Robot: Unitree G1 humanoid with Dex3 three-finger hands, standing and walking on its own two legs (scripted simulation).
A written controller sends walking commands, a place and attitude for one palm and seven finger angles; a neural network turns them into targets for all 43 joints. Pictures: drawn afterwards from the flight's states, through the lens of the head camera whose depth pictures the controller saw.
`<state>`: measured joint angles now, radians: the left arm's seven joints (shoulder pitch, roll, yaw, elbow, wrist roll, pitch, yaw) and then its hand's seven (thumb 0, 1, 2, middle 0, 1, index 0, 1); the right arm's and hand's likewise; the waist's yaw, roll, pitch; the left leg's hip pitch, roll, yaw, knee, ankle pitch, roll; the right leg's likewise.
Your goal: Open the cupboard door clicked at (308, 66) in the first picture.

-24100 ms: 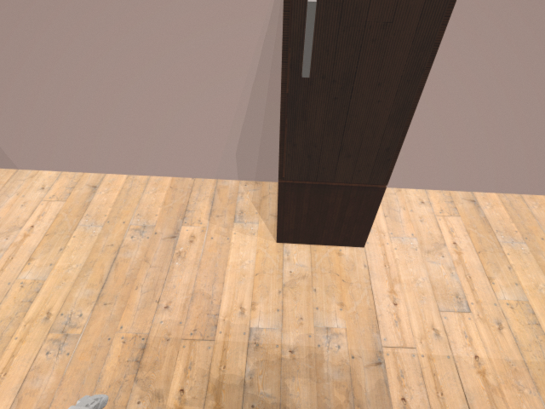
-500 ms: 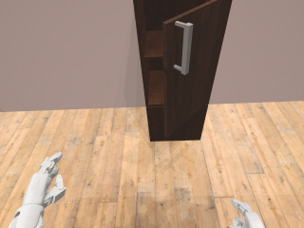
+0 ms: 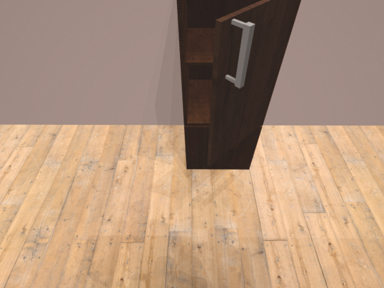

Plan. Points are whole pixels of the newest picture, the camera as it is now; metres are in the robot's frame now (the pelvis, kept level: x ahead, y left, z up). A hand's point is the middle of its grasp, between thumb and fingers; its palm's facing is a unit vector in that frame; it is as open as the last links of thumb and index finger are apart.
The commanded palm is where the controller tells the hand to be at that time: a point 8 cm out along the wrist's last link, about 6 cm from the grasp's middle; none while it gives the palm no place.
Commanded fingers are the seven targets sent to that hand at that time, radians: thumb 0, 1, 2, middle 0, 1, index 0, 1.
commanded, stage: let the arm hang, fingers relaxed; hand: left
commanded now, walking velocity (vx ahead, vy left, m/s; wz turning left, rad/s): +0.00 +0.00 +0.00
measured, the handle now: (237, 55) +0.65 -0.08 +0.16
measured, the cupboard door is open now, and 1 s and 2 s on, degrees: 44 44 44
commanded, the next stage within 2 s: look to check the result in 0.48 s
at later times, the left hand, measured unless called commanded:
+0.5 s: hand out of the picture -0.01 +0.14 -0.18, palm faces +0.06 -0.98 -0.17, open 7.3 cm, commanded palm none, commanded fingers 0.00 0.90 0.90 -0.20 -0.30 -0.20 -0.30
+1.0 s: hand out of the picture +0.00 +0.14 -0.17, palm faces +0.07 -0.98 -0.18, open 7.4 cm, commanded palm none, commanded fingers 0.00 0.90 0.90 -0.20 -0.30 -0.20 -0.30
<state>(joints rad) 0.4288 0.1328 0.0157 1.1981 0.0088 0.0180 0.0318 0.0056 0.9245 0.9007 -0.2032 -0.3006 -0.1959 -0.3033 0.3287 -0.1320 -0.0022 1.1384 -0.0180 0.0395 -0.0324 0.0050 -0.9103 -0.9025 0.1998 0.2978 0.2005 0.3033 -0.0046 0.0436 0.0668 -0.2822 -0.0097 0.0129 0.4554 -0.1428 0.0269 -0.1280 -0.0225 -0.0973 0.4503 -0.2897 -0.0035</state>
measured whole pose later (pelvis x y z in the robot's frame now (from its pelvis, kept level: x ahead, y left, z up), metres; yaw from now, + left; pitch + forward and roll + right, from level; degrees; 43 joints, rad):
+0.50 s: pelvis +0.01 -0.01 +0.00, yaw +0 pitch -2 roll +0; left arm 0.32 0.09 0.03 1.14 0.01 -0.01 0.04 0.01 0.92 0.90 -0.20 -0.30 -0.20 -0.30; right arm 0.31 -0.12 -0.01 1.14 -0.02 0.02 -0.04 0.00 -0.91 -0.90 0.20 0.30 0.20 0.30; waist -0.02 0.03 0.03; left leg -0.26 -0.01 0.02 0.46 -0.16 0.01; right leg -0.12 -0.02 -0.09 0.47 -0.31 -0.01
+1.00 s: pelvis +0.03 -0.02 +0.00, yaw +0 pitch -2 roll +0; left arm 0.32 0.10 0.02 1.15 0.01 -0.01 0.04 0.00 0.91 0.90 -0.20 -0.30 -0.20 -0.30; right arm 0.26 -0.14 0.00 1.16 -0.02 0.01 -0.05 0.01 -0.92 -0.90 0.20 0.30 0.20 0.30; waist -0.01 0.02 0.06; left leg -0.23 0.00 0.00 0.44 -0.18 0.00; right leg -0.06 -0.01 -0.11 0.42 -0.32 -0.02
